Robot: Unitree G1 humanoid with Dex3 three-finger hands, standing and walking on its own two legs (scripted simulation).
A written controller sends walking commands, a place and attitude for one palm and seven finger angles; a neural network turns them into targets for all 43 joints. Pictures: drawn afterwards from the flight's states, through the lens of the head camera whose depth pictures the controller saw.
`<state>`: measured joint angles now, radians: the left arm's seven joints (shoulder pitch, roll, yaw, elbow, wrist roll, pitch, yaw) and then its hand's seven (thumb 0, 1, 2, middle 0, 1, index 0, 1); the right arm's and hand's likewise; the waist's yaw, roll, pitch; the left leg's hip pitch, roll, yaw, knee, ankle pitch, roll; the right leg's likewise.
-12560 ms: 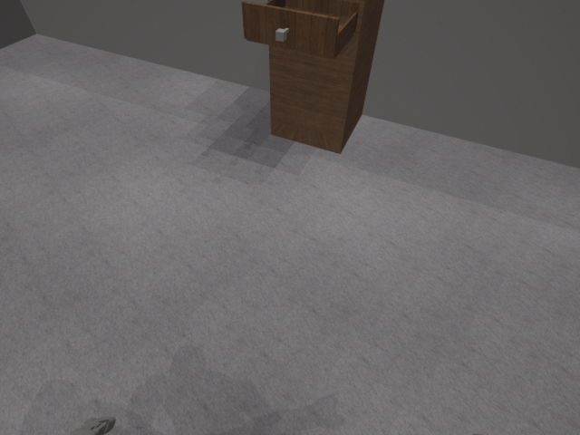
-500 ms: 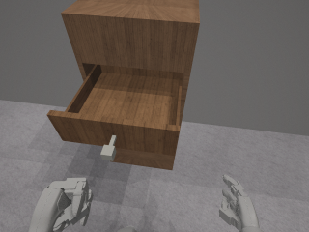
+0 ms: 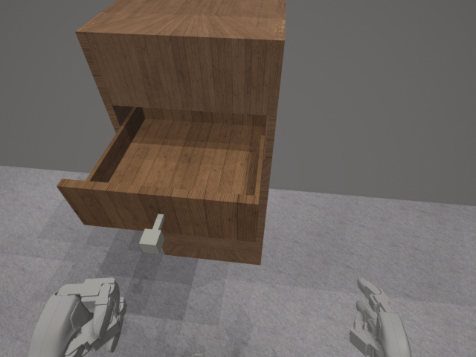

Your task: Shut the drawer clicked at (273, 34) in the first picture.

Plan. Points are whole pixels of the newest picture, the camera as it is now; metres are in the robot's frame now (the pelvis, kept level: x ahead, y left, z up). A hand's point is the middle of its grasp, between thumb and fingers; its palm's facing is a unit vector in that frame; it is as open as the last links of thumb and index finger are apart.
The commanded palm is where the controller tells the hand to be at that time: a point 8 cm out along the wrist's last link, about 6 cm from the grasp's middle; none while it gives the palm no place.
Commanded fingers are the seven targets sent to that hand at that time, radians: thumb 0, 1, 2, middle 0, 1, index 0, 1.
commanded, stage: bring the fist close to the handle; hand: left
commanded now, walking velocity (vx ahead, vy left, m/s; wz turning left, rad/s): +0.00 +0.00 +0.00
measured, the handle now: (155, 232) +0.34 +0.19 +0.00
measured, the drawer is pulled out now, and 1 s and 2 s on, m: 0.27 0.27 0.27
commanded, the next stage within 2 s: push the drawer shut in 1.38 s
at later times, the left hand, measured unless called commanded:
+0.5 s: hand (129, 306) +0.19 +0.18 +0.04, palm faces -0.05 -1.00 -0.06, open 3.3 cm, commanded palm +0.17 +0.24 +0.04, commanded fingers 0.00 0.90 0.90 -1.40 -1.60 -1.40 -1.60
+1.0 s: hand (156, 291) +0.23 +0.16 -0.01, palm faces -0.09 -1.00 -0.04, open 3.3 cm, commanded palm +0.22 +0.22 +0.00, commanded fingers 0.00 0.90 0.90 -1.40 -1.60 -1.40 -1.60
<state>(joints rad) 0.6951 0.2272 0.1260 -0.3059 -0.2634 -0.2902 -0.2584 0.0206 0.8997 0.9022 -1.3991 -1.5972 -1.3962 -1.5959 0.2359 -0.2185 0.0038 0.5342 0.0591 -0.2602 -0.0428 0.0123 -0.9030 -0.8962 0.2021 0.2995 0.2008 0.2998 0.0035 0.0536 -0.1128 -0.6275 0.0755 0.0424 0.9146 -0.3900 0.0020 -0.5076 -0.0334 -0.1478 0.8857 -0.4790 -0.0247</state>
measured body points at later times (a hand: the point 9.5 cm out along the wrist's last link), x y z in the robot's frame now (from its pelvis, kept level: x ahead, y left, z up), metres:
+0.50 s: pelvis +0.00 -0.01 -0.01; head +0.05 -0.01 +0.44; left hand +0.19 +0.23 +0.05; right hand +0.18 -0.25 -0.08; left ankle +0.04 +0.12 -0.69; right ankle -0.01 -0.10 -0.69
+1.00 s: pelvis -0.01 +0.01 -0.05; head +0.07 +0.01 +0.40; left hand +0.23 +0.21 +0.00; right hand +0.17 -0.23 -0.13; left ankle +0.04 +0.12 -0.69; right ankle -0.01 -0.10 -0.69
